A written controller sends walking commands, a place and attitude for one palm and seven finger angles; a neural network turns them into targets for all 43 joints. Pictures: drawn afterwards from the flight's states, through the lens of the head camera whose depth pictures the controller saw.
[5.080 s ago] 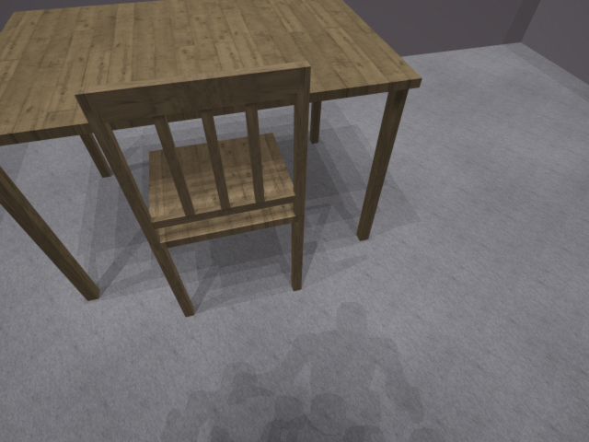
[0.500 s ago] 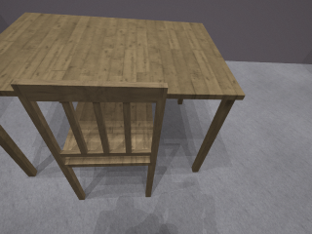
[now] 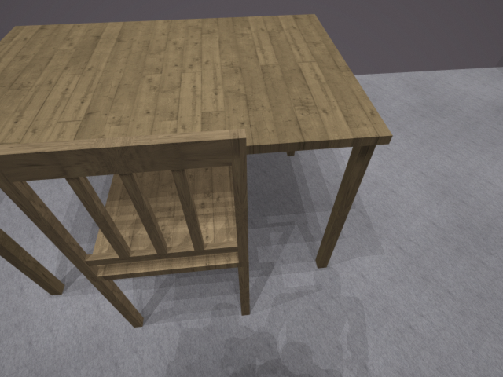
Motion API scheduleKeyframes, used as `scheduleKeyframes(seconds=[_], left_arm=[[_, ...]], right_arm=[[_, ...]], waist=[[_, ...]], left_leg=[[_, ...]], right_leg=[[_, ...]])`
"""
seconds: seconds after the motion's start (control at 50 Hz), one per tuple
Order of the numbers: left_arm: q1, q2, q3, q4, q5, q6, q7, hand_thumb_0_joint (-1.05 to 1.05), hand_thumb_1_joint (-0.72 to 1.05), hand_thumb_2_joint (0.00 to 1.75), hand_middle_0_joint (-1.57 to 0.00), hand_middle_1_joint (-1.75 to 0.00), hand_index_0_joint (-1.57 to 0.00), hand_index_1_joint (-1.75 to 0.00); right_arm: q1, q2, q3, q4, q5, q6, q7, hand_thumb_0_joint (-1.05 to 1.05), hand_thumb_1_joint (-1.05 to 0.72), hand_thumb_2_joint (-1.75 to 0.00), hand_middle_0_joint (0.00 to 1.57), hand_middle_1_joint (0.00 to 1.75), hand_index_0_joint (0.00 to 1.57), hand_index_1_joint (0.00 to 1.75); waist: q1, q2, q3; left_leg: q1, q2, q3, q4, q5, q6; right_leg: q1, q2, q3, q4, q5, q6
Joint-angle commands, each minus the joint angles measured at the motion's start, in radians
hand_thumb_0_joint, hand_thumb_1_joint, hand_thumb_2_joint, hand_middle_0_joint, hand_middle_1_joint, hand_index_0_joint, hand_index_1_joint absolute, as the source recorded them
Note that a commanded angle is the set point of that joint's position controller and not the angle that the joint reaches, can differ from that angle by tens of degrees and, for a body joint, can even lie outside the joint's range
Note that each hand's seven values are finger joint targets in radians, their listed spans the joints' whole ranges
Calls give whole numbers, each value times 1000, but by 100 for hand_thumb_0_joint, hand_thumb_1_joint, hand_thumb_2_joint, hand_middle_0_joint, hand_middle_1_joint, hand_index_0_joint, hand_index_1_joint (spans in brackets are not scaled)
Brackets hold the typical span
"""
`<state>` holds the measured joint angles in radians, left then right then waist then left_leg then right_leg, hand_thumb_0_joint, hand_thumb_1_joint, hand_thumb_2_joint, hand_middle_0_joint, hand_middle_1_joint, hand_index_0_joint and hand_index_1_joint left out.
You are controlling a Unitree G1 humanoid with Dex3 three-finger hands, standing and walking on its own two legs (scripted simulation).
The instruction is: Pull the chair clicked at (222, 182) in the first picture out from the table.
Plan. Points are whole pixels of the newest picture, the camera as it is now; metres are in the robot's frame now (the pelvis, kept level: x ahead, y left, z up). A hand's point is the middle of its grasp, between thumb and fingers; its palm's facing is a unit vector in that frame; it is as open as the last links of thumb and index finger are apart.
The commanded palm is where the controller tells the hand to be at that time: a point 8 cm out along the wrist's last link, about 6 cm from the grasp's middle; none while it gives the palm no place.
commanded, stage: look again from close up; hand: left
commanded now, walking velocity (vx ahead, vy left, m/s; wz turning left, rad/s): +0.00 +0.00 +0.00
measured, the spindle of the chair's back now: (147, 216) +0.45 +0.26 -0.08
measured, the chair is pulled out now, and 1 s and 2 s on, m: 0.00 0.00 0.00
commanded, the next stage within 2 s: none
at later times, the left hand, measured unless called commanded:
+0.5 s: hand out of the picture -0.02 +0.22 -0.17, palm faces +0.03 -0.98 -0.19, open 7.4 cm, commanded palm none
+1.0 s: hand out of the picture -0.07 +0.24 -0.17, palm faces -0.01 -0.99 -0.17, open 7.4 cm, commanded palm none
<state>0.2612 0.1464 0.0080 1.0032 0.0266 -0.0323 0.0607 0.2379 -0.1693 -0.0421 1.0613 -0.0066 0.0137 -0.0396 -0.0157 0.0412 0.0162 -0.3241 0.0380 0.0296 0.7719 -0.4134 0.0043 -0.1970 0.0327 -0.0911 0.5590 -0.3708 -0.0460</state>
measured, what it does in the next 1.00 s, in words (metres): shifts its weight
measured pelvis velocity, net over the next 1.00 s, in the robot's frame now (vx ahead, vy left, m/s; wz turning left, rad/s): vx -0.03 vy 0.08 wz -0.04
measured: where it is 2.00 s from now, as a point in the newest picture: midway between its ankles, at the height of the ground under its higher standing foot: outside the picture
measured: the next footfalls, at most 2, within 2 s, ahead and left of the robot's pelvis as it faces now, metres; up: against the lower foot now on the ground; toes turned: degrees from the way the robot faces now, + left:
none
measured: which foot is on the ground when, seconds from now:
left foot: down 0.00-1.00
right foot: down 0.00-1.00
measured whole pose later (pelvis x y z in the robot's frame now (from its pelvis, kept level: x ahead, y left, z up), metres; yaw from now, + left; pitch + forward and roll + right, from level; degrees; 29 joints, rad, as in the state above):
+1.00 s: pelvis -0.03 +0.08 +0.01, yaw -2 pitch -2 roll +0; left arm 0.37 0.12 -0.01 1.13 0.02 0.00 0.05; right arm 0.32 -0.12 -0.01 1.19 0.00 -0.01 -0.03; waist 0.00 -0.01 0.02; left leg -0.15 -0.11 0.15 0.34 -0.17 0.13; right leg -0.16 -0.10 0.00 0.45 -0.25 0.03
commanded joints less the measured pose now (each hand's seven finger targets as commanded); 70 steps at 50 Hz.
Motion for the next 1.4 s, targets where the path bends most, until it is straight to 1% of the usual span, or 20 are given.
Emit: scheduleKeyframes(seconds=[0.0, 0.02, 0.04, 0.06, 0.08, 0.1, 0.12, 0.18, 0.24, 0.4, 0.5, 0.56, 0.66, 0.74, 0.78, 1.04, 1.18, 1.26, 1.3, 1.38], left_arm=[[42, 126, 23, -45, -6, 7, 3, 0, 90, 90, -20, -30, -20, -30], [53, 113, 21, -44, -11, 9, 2, 0, 90, 90, -20, -30, -20, -30], [69, 104, 21, -44, -12, 10, 1, 0, 90, 90, -20, -30, -20, -30], [72, 106, 20, -42, -8, 12, 1, 0, 90, 90, -20, -30, -20, -30], [74, 111, 21, -29, -8, 13, 0, 0, 90, 90, -20, -30, -20, -30], [106, 110, 19, -21, -5, 12, -1, 0, 90, 90, -20, -30, -20, -30], [110, 118, 17, -13, -8, 11, -3, 0, 90, 90, -20, -30, -20, -30], [116, 122, 16, -2, -10, 5, -6, 0, 90, 90, -20, -30, -20, -30], [130, 118, 12, 7, -10, 3, -6, 0, 90, 90, -20, -30, -20, -30], [149, 109, 7, 44, -11, 5, -7, 0, 90, 90, -20, -30, -20, -30], [151, 106, 6, 68, -12, 10, -7, 0, 90, 90, -20, -30, -20, -30], [153, 98, 1, 84, -13, 16, -6, 0, 90, 90, -20, -30, -20, -30], [162, 85, -1, 98, -10, 26, -8, 0, 90, 90, -20, -30, -20, -30], [182, 72, -2, 108, -8, 29, -6, 0, 90, 90, -20, -30, -20, -30], [190, 64, -2, 113, -8, 28, -5, 0, 90, 90, -20, -30, -20, -30], [245, 26, 0, 135, -3, 31, -1, 0, 90, 90, -20, -30, -20, -30], [263, 11, -1, 140, -3, 23, -1, 0, 90, 90, -20, -30, -20, -30], [277, 8, -1, 143, 0, 24, -2, 0, 90, 90, -20, -30, -20, -30], [278, 10, 0, 140, 1, 22, -4, 0, 90, 90, -20, -30, -20, -30], [279, 4, 1, 141, 1, 18, -3, 0, 90, 90, -20, -30, -20, -30]], right_arm=[[75, -12, 4, -38, -10, -25, 11, 0, -90, -90, 20, 30, 20, 30], [79, -51, 1, -32, -12, -33, 9, 0, -90, -90, 20, 30, 20, 30], [57, -81, -3, -36, -14, -36, 7, 0, -90, -90, 20, 30, 20, 30], [36, -93, -3, -40, -13, -35, 6, 0, -90, -90, 20, 30, 20, 30], [17, -90, 0, -37, -13, -36, 4, 0, -90, -90, 20, 30, 20, 30], [11, -88, 5, -36, -13, -40, 4, 0, -90, -90, 20, 30, 20, 30], [4, -95, 4, -38, -10, -41, 4, 0, -90, -90, 20, 30, 20, 30], [-22, -101, 8, -41, -10, -40, 1, 0, -90, -90, 20, 30, 20, 30], [-20, -105, 10, -30, -8, -44, 0, 0, -90, -90, 20, 30, 20, 30], [-3, -104, 18, 19, -3, -53, 2, 0, -90, -90, 20, 30, 20, 30], [22, -108, 24, 46, -1, -55, 3, 0, -90, -90, 20, 30, 20, 30], [39, -109, 26, 62, -2, -51, 5, 0, -90, -90, 20, 30, 20, 30], [75, -108, 24, 75, -2, -47, 6, 0, -90, -90, 20, 30, 20, 30], [99, -104, 19, 84, -1, -46, 5, 0, -90, -90, 20, 30, 20, 30], [109, -97, 18, 86, -1, -46, 4, 0, -90, -90, 20, 30, 20, 30], [138, -67, 9, 101, 2, -38, 3, 0, -90, -90, 20, 30, 20, 30], [143, -53, 9, 101, 3, -38, 4, 0, -90, -90, 20, 30, 20, 30], [134, -53, 7, 95, 4, -34, 7, 0, -90, -90, 20, 30, 20, 30], [133, -48, 9, 91, 7, -33, 8, 0, -90, -90, 20, 30, 20, 30], [139, -45, 7, 89, 4, -34, 8, 0, -90, -90, 20, 30, 20, 30]], waist=[[-28, -84, 9], [-20, -32, 5], [-3, -4, 0], [-1, 16, 14], [2, 65, 32], [14, 69, 19], [11, 51, 8], [12, -20, 5], [12, -52, -17], [22, -36, 9], [24, -56, 45], [22, -40, 76], [22, -19, 110], [24, -22, 106], [22, -29, 100], [20, -34, 116], [13, -40, 103], [17, -29, 126], [18, -49, 132], [12, -43, 113]], left_leg=[[122, 4, 29, -245, 267, 3], [173, 47, -24, -272, 411, 24], [187, 85, -53, -256, 503, 47], [178, 96, -59, -250, 533, 56], [169, 89, -68, -259, 577, 59], [187, 92, -65, -262, 642, 62], [190, 89, -65, -274, 625, 57], [183, 74, -62, -285, 566, 52], [203, 71, -61, -310, 560, 53], [199, 64, -70, -388, 514, 60], [181, 64, -82, -435, 461, 62], [162, 65, -94, -476, 347, 55], [116, 80, -131, -566, 147, 45], [116, 92, -155, -601, 87, 35], [130, 94, -153, -600, 104, 29], [107, 108, -166, -634, 14, 11], [135, 97, -145, -611, 51, 16], [94, 99, -145, -621, -16, 24], [76, 95, -138, -616, -29, 32], [102, 89, -135, -596, 1, 31]], right_leg=[[-13, -175, 133, -89, 590, -45], [-58, -144, 116, -76, 474, -8], [-72, -122, 107, -102, 385, 18], [-64, -115, 106, -121, 340, 24], [-50, -117, 105, -116, 339, 26], [-24, -116, 109, -124, 361, 27], [-7, -117, 104, -131, 347, 27], [19, -135, 117, -144, 440, 23], [46, -144, 117, -146, 473, 22], [65, -146, 112, -175, 362, 29], [64, -150, 103, -188, 287, 34], [44, -152, 104, -198, 210, 37], [24, -144, 90, -180, 153, 41], [6, -139, 84, -159, 138, 43], [-3, -139, 87, -156, 150, 41], [-51, -130, 95, -132, 131, 39], [-71, -130, 111, -152, 150, 37], [-79, -125, 109, -153, 129, 40], [-75, -123, 111, -165, 122, 39], [-91, -123, 119, -171, 125, 38]])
